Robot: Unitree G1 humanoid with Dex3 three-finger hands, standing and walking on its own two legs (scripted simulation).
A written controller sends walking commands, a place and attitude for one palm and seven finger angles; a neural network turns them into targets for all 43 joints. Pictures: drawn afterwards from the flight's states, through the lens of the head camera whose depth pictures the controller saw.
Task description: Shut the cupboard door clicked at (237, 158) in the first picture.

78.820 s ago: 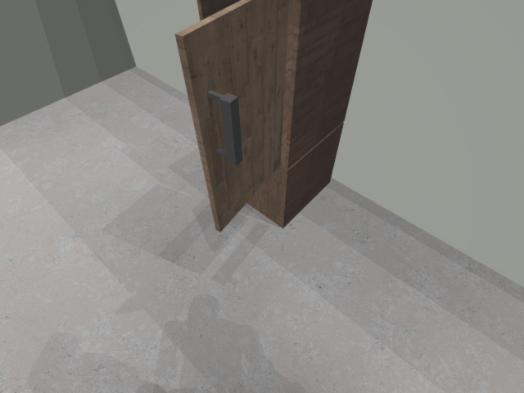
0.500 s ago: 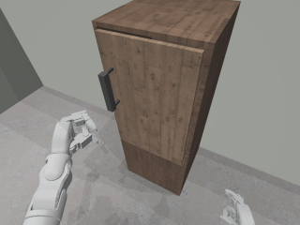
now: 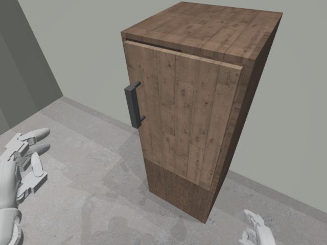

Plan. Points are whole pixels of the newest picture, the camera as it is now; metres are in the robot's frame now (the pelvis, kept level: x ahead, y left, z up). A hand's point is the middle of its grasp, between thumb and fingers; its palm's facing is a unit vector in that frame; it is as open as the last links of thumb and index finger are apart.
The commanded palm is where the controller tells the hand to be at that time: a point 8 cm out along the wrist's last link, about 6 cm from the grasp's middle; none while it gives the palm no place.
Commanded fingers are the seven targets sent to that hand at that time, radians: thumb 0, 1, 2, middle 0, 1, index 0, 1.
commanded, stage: draw the hand back to the body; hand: left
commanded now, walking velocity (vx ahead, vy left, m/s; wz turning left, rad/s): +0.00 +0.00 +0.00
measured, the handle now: (137, 105) +0.56 +0.17 +0.03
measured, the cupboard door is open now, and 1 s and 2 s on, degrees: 0 0 0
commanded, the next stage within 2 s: step back with the hand held close in 0.40 s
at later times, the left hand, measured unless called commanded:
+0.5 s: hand (43, 170) +0.20 +0.26 +0.16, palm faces +0.45 -0.80 -0.40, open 7.4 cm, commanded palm +0.15 +0.29 +0.17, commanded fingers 0.00 0.90 0.90 -0.20 -0.30 -0.20 -0.30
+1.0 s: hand (23, 183) +0.17 +0.28 +0.16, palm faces +0.38 -0.78 -0.49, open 7.4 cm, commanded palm +0.11 +0.31 +0.17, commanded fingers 0.00 0.90 0.90 -0.20 -0.30 -0.20 -0.30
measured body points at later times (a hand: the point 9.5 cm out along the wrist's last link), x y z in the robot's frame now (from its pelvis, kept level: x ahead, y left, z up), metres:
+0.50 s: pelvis +0.01 -0.01 +0.00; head -0.01 -0.03 +0.45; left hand +0.17 +0.30 +0.18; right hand +0.19 -0.23 -0.09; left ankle -0.03 +0.10 -0.74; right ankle +0.00 -0.13 -0.74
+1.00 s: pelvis -0.04 +0.02 -0.01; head -0.04 +0.01 +0.44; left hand +0.14 +0.32 +0.19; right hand +0.13 -0.24 -0.08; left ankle -0.03 +0.10 -0.74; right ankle +0.00 -0.13 -0.74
